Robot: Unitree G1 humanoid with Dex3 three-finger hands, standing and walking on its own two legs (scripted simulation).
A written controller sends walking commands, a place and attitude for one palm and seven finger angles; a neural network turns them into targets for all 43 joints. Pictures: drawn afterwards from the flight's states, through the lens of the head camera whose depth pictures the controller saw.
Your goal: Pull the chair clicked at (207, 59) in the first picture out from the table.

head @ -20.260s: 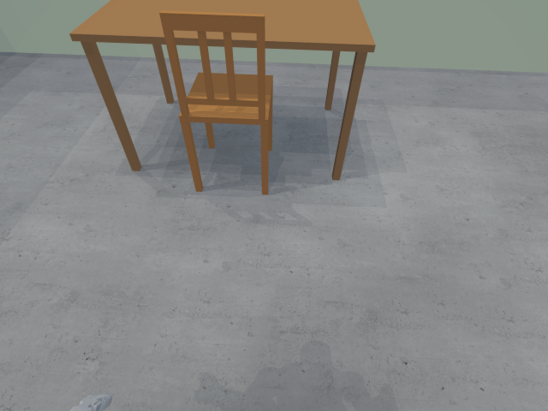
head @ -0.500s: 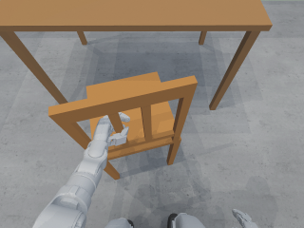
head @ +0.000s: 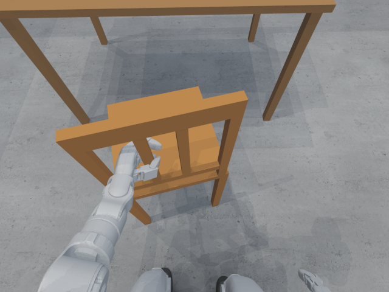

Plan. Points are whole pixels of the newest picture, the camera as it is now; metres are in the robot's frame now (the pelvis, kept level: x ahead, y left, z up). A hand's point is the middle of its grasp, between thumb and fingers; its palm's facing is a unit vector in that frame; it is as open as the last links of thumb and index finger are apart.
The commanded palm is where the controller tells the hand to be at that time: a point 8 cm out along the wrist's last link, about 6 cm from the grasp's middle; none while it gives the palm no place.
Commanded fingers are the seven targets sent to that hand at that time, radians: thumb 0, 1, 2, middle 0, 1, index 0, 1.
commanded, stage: step backward, pulling the chair out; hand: left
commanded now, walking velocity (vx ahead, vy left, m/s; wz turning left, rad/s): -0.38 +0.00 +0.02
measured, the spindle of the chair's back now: (149, 160) +0.40 +0.13 -0.09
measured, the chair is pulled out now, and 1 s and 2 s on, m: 0.43 0.64 0.65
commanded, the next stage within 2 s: stop walking, hand still on the chair in 0.50 s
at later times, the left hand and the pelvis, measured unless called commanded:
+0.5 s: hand (143, 217) +0.25 +0.12 -0.05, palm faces -0.10 -0.98 -0.17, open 5.6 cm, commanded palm +0.25 +0.17 -0.06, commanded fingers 0.00 0.90 0.90 -0.50 -1.45 -0.50 -1.45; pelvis -0.11 +0.02 +0.01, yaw -1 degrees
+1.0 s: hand (142, 269) +0.16 +0.11 -0.05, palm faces -0.04 -0.98 -0.17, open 5.5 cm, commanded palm +0.15 +0.16 -0.04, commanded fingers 0.00 0.90 0.90 -0.50 -1.45 -0.50 -1.45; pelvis -0.17 +0.00 +0.00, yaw +0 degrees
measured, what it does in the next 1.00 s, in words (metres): walks backwards: left foot, then right foot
